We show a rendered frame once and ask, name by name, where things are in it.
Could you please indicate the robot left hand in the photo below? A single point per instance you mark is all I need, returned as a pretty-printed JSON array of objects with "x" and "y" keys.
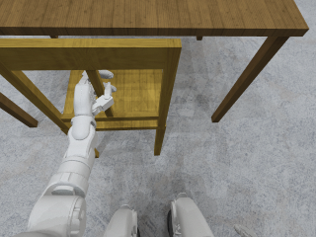
[{"x": 85, "y": 96}]

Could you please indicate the chair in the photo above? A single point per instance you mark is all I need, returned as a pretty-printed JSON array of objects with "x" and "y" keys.
[{"x": 144, "y": 75}]

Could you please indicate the robot right shin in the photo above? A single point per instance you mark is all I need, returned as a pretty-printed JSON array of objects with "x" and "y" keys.
[{"x": 177, "y": 228}]

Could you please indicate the left robot upper arm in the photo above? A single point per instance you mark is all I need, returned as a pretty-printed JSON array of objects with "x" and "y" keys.
[{"x": 58, "y": 216}]

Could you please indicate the table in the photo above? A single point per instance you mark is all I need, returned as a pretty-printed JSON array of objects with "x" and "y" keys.
[{"x": 275, "y": 19}]

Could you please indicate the robot right hand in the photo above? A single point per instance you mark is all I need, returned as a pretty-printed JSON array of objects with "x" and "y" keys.
[{"x": 244, "y": 231}]

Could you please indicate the robot left thigh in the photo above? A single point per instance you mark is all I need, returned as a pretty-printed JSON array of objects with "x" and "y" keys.
[{"x": 122, "y": 224}]

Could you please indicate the robot left forearm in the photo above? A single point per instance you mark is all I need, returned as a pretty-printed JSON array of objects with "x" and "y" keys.
[{"x": 76, "y": 166}]

